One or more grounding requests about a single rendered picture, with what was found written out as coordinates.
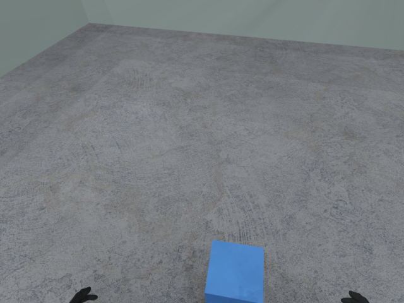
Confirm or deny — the robot left hand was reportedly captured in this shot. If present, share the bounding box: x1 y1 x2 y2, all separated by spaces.
69 287 98 303

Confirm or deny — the carton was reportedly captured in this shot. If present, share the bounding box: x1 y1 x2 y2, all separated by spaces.
205 240 264 303

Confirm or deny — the robot right hand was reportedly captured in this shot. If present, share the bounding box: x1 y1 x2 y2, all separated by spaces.
341 290 369 303

